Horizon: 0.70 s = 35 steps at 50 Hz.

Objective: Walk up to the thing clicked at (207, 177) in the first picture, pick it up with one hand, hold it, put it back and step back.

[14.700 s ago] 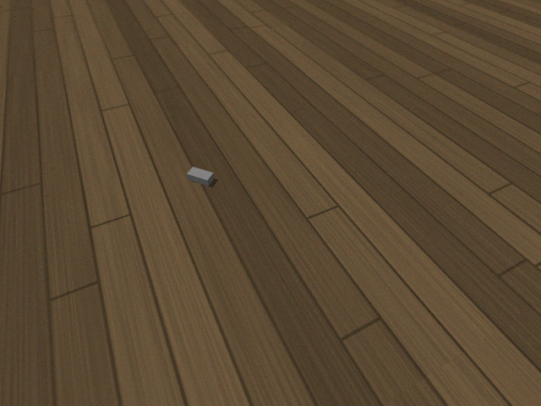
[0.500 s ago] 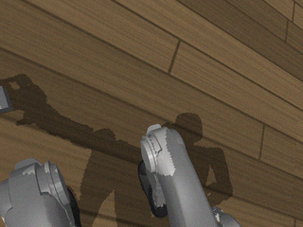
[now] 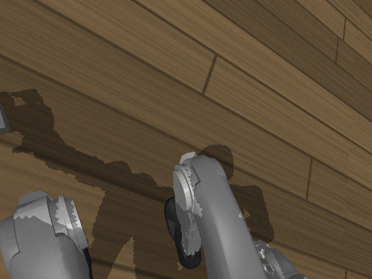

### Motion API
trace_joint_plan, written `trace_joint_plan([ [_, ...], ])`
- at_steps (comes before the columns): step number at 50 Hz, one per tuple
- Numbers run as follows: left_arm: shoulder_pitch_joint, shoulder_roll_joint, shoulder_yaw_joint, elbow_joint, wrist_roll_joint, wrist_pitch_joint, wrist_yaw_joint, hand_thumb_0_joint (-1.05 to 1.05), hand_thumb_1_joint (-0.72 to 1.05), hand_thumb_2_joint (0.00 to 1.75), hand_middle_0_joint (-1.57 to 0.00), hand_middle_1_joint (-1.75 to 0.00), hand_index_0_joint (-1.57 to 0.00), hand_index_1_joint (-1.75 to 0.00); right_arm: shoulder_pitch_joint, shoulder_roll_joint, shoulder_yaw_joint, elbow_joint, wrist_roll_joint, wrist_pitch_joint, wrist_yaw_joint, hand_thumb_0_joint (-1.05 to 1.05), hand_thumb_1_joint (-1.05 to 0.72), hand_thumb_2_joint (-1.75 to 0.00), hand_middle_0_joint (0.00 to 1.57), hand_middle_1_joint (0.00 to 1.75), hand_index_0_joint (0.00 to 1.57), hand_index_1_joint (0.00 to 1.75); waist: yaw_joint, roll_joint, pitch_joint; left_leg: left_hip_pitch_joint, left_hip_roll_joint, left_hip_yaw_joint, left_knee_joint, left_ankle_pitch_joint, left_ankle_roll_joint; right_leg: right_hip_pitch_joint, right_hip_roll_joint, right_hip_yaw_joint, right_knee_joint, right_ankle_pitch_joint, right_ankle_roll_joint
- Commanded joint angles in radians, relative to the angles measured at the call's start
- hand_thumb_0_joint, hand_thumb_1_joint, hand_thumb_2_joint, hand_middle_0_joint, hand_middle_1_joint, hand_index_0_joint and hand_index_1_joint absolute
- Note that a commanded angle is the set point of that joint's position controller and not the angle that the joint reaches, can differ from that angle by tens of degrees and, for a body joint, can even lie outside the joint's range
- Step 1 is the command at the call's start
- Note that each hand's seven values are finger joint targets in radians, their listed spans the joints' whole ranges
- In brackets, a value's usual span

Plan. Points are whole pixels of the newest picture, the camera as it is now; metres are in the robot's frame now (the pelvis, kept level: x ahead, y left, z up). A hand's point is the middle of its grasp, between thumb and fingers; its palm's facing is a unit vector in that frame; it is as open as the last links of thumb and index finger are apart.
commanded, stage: rest palm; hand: left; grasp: from above
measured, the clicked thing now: out of the picture +0.48 +0.34 -0.29
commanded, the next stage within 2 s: close in 1.44 s
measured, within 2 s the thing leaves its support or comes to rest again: neither
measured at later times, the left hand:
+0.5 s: hand out of the picture +0.47 +0.34 -0.25, palm faces -0.43 -0.14 -0.89, open 14.5 cm
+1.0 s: hand out of the picture +0.46 +0.34 -0.26, palm faces -0.45 -0.15 -0.88, open 14.4 cm
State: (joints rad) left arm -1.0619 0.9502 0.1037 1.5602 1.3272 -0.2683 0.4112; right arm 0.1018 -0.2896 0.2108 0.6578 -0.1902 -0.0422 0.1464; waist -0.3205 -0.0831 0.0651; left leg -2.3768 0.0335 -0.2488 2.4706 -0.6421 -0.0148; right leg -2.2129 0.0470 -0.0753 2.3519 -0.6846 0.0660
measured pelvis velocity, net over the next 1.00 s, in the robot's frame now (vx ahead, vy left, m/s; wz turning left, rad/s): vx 0.00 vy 0.01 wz -0.06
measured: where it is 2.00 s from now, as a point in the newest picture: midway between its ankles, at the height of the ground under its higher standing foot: (137, 263)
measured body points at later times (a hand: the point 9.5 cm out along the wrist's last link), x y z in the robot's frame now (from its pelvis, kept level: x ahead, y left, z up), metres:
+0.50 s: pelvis +0.01 +0.00 -0.01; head +0.29 +0.13 +0.32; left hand +0.49 +0.34 -0.19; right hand +0.06 -0.25 -0.07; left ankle +0.08 +0.14 -0.28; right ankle +0.11 -0.14 -0.28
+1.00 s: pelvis +0.00 +0.01 -0.02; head +0.28 +0.14 +0.31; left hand +0.48 +0.34 -0.21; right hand +0.06 -0.25 -0.07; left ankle +0.08 +0.14 -0.28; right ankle +0.11 -0.14 -0.28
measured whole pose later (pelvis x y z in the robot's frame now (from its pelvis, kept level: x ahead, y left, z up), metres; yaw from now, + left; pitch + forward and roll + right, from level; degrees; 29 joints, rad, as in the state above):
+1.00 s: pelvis +0.00 +0.01 -0.02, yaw -3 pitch +26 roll -15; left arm -1.05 1.08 0.12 1.69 1.31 -0.28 0.54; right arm 0.07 -0.31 0.33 0.66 -0.28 -0.16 0.20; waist -0.37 -0.16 0.16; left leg -2.38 0.04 -0.31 2.56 -0.69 -0.02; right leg -2.20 0.08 -0.12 2.39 -0.69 0.08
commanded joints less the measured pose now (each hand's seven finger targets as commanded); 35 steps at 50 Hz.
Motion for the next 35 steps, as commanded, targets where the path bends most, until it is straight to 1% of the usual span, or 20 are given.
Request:
trace_joint_plan([
  [1,-0.317,0.218,-0.002,-0.030,-0.014,0.015,0.084,0.00,-0.57,1.04,-0.07,-0.95,-0.05,-0.97,0.204,-0.298,-0.078,0.012,-0.020,-0.025,-0.011,0.00,-0.89,-0.90,0.20,0.30,0.20,0.30,-0.069,0.421,-0.572,0.521,0.004,0.134,-0.223,0.078,0.032,0.212,0.032,-0.157,-0.213,0.186,-0.081],
  [5,-0.325,0.234,-0.021,0.006,-0.025,0.029,0.082,0.00,-0.58,1.04,-0.07,-0.95,-0.05,-0.98,0.206,-0.312,-0.067,0.016,-0.025,-0.054,-0.011,0.00,-0.89,-0.90,0.20,0.30,0.20,0.30,-0.074,0.433,-0.565,0.529,0.006,0.126,-0.221,0.052,0.029,0.204,0.034,-0.163,-0.200,0.163,-0.083],
  [7,-0.322,0.271,-0.006,-0.006,-0.023,0.031,0.085,0.00,-0.58,1.04,-0.07,-0.95,-0.05,-0.97,0.207,-0.322,-0.060,0.011,-0.030,-0.064,-0.011,0.00,-0.89,-0.90,0.20,0.30,0.20,0.30,-0.068,0.451,-0.578,0.553,0.009,0.120,-0.216,0.070,0.026,0.217,0.033,-0.168,-0.187,0.179,-0.082],
  [8,-0.334,0.316,0.022,-0.031,-0.025,0.028,0.090,0.00,-0.58,1.04,-0.07,-0.95,-0.05,-0.98,0.201,-0.328,-0.055,0.003,-0.034,-0.068,-0.012,0.00,-0.89,-0.90,0.20,0.30,0.20,0.30,-0.070,0.463,-0.588,0.549,0.012,0.116,-0.214,0.068,0.026,0.228,0.036,-0.169,-0.184,0.175,-0.083],
  [9,-0.334,0.306,0.009,-0.032,-0.026,0.025,0.090,0.00,-0.59,1.05,-0.07,-0.94,-0.05,-0.97,0.198,-0.330,-0.051,0.000,-0.033,-0.074,-0.011,0.00,-0.89,-0.90,0.20,0.30,0.20,0.30,-0.064,0.463,-0.599,0.561,0.013,0.115,-0.207,0.085,0.023,0.233,0.034,-0.170,-0.176,0.193,-0.082],
  [11,-0.326,0.340,0.039,-0.036,-0.024,0.016,0.104,0.00,-0.58,1.04,-0.07,-0.95,-0.05,-0.98,0.192,-0.336,-0.046,0.000,-0.040,-0.079,-0.010,0.00,-0.89,-0.90,0.20,0.30,0.20,0.30,-0.065,0.479,-0.599,0.568,0.016,0.111,-0.201,0.095,0.020,0.236,0.035,-0.176,-0.167,0.203,-0.081],
  [12,-0.311,0.327,0.035,-0.035,-0.024,0.015,0.105,0.00,-0.58,1.03,-0.07,-0.96,-0.05,-0.98,0.191,-0.330,-0.043,-0.001,-0.045,-0.085,-0.005,0.00,-0.89,-0.90,0.20,0.30,0.20,0.30,-0.072,0.498,-0.587,0.567,0.016,0.114,-0.197,0.095,0.019,0.236,0.037,-0.173,-0.161,0.202,-0.082],
  [14,-0.305,0.368,0.061,-0.042,-0.015,0.009,0.120,0.00,-0.59,1.04,-0.07,-0.95,-0.04,-0.97,0.185,-0.332,-0.037,0.005,-0.050,-0.087,-0.003,0.00,-0.89,-0.90,0.20,0.30,0.20,0.30,-0.060,0.510,-0.602,0.569,0.020,0.111,-0.195,0.112,0.016,0.247,0.042,-0.177,-0.157,0.215,-0.084],
  [20,-0.245,0.335,0.042,-0.010,-0.014,0.026,0.145,0.00,-0.60,1.04,-0.07,-0.93,-0.04,-0.96,0.182,-0.333,-0.026,0.008,-0.072,-0.099,0.017,0.00,-0.89,-0.90,0.20,0.30,0.20,0.30,-0.071,0.535,-0.590,0.587,0.026,0.109,-0.176,0.192,0.013,0.270,0.050,-0.187,-0.147,0.291,-0.079],
  [21,-0.240,0.357,0.067,-0.016,-0.021,0.027,0.150,0.00,-0.59,1.04,-0.06,-0.93,-0.04,-0.96,0.193,-0.343,-0.031,0.016,-0.072,-0.099,0.019,0.00,-0.89,-0.90,0.20,0.30,0.20,0.30,-0.069,0.523,-0.593,0.582,0.028,0.106,-0.173,0.207,0.014,0.284,0.051,-0.188,-0.152,0.305,-0.075],
  [22,-0.226,0.357,0.061,0.002,-0.015,0.036,0.149,0.00,-0.59,1.03,-0.06,-0.93,-0.04,-0.96,0.192,-0.342,-0.026,0.010,-0.074,-0.103,0.024,0.00,-0.89,-0.90,0.20,0.30,0.20,0.30,-0.072,0.509,-0.582,0.568,0.028,0.109,-0.164,0.212,0.017,0.288,0.052,-0.185,-0.148,0.312,-0.075],
  [23,-0.233,0.376,0.081,-0.008,-0.025,0.039,0.152,0.00,-0.59,1.03,-0.06,-0.93,-0.04,-0.96,0.203,-0.345,-0.026,0.016,-0.075,-0.104,0.028,0.00,-0.89,-0.90,0.20,0.30,0.20,0.30,-0.073,0.500,-0.578,0.559,0.028,0.108,-0.157,0.225,0.018,0.297,0.051,-0.185,-0.148,0.325,-0.072],
  [24,-0.238,0.332,0.042,-0.020,-0.025,0.043,0.145,0.00,-0.59,1.03,-0.06,-0.93,-0.04,-0.95,0.183,-0.340,-0.023,-0.001,-0.074,-0.108,0.031,0.00,-0.89,-0.90,0.20,0.30,0.20,0.30,-0.072,0.507,-0.584,0.572,0.029,0.108,-0.156,0.227,0.018,0.290,0.052,-0.181,-0.147,0.326,-0.074],
  [25,-0.218,0.349,0.065,-0.021,-0.037,0.044,0.148,0.00,-0.59,1.04,-0.07,-0.93,-0.04,-0.96,0.190,-0.343,-0.025,0.013,-0.078,-0.108,0.031,0.00,-0.89,-0.90,0.20,0.30,0.20,0.30,-0.070,0.508,-0.599,0.586,0.031,0.105,-0.157,0.241,0.020,0.309,0.055,-0.184,-0.154,0.339,-0.071],
  [26,-0.246,0.302,0.021,-0.028,-0.042,0.045,0.145,0.00,-0.59,1.03,-0.07,-0.93,-0.04,-0.96,0.187,-0.336,-0.020,0.010,-0.075,-0.113,0.035,0.00,-0.89,-0.90,0.20,0.30,0.20,0.30,-0.080,0.528,-0.578,0.586,0.030,0.104,-0.164,0.232,0.015,0.290,0.052,-0.188,-0.149,0.326,-0.075],
  [28,-0.228,0.365,0.072,-0.020,-0.049,0.046,0.147,0.00,-0.58,1.02,-0.07,-0.94,-0.04,-0.96,0.185,-0.355,-0.029,0.012,-0.076,-0.117,0.039,0.00,-0.89,-0.90,0.20,0.30,0.20,0.30,-0.073,0.524,-0.568,0.580,0.031,0.098,-0.172,0.210,0.011,0.284,0.051,-0.197,-0.144,0.301,-0.077],
  [32,-0.220,0.372,0.084,-0.034,-0.051,0.041,0.138,0.00,-0.59,1.03,-0.07,-0.93,-0.04,-0.96,0.182,-0.351,-0.027,0.007,-0.078,-0.109,0.040,0.00,-0.89,-0.90,0.20,0.30,0.20,0.30,-0.073,0.521,-0.587,0.581,0.033,0.093,-0.166,0.221,0.012,0.310,0.052,-0.196,-0.145,0.310,-0.076],
  [33,-0.232,0.350,0.063,-0.041,-0.051,0.037,0.136,0.00,-0.60,1.03,-0.06,-0.93,-0.04,-0.96,0.181,-0.353,-0.026,0.003,-0.080,-0.111,0.041,0.00,-0.90,-0.90,0.20,0.30,0.20,0.30,-0.082,0.528,-0.581,0.583,0.032,0.095,-0.164,0.216,0.013,0.308,0.051,-0.194,-0.149,0.309,-0.075],
  [34,-0.230,0.360,0.077,-0.027,-0.056,0.032,0.136,0.00,-0.61,1.04,-0.06,-0.93,-0.03,-0.96,0.184,-0.353,-0.023,0.009,-0.080,-0.107,0.042,0.00,-0.90,-0.90,0.20,0.30,0.20,0.30,-0.090,0.515,-0.582,0.581,0.035,0.088,-0.167,0.214,0.013,0.314,0.052,-0.199,-0.148,0.310,-0.074],
  [35,-0.228,0.351,0.065,-0.015,-0.047,0.028,0.133,0.00,-0.60,1.04,-0.06,-0.93,-0.03,-0.96,0.184,-0.350,-0.018,0.007,-0.083,-0.106,0.044,0.00,-0.89,-0.90,0.20,0.30,0.20,0.30,-0.099,0.512,-0.554,0.569,0.033,0.090,-0.160,0.206,0.015,0.303,0.050,-0.198,-0.143,0.305,-0.073],
])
